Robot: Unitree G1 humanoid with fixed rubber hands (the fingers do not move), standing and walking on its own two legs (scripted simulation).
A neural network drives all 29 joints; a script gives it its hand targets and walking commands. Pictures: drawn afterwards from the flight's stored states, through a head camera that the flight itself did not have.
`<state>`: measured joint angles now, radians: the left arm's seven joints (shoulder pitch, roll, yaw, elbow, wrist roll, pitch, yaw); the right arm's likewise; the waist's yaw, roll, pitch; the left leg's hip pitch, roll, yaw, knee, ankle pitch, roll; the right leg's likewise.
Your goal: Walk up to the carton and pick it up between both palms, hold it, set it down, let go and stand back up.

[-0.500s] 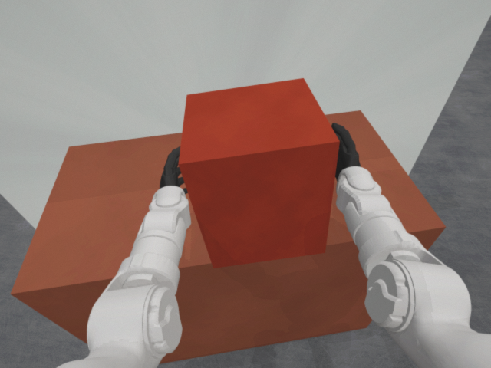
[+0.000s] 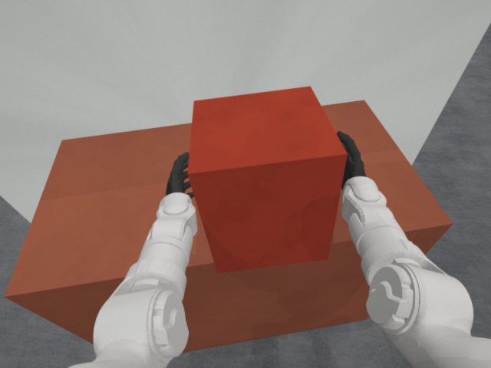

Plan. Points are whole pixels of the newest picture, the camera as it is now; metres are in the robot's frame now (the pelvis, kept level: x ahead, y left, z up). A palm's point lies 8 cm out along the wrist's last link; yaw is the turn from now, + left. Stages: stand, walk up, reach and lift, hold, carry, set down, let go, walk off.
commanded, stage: set down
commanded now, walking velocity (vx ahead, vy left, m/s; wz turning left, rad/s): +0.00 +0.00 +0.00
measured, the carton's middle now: (262, 182) +0.45 +0.01 +0.06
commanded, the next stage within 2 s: none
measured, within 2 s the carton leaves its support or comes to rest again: rests again in 1.02 s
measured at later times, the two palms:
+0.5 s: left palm (182, 200) +0.40 +0.15 +0.06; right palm (353, 185) +0.43 -0.15 +0.06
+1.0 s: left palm (181, 195) +0.41 +0.15 +0.06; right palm (353, 183) +0.43 -0.15 +0.06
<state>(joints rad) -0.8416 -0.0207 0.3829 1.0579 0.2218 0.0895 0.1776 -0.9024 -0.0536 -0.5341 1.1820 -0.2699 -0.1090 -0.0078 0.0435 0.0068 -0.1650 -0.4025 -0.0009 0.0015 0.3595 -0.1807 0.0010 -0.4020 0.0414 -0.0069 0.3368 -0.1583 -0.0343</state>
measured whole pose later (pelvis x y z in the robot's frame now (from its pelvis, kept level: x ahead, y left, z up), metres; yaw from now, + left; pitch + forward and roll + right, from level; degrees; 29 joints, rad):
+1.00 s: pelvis -0.01 +0.00 -0.01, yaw -1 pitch +17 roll +0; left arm -0.93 0.04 0.35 1.18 0.14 0.01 0.18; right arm -0.96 -0.09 -0.49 1.23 -0.21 -0.09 0.00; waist 0.05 0.01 -0.18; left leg -0.53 0.01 0.05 0.40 -0.17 0.00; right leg -0.54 0.04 -0.02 0.39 -0.15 -0.04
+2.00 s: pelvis -0.02 -0.03 +0.00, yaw +1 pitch +12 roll +0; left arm -0.91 0.30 0.10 0.95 -0.23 0.24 0.08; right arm -0.91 -0.22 -0.01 0.88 0.32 0.20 -0.18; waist 0.01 0.01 -0.13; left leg -0.44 0.03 0.01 0.38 -0.15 -0.03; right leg -0.44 0.06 -0.06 0.38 -0.15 -0.08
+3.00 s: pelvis -0.02 -0.01 +0.00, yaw +0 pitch +3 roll +0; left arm -0.23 0.19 0.07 0.45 -0.16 0.10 0.06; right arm -0.21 -0.18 0.00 0.42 0.24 0.03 -0.05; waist 0.00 -0.01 0.00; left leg -0.23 0.02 0.03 0.35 -0.18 -0.01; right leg -0.24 0.05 -0.03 0.37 -0.17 -0.06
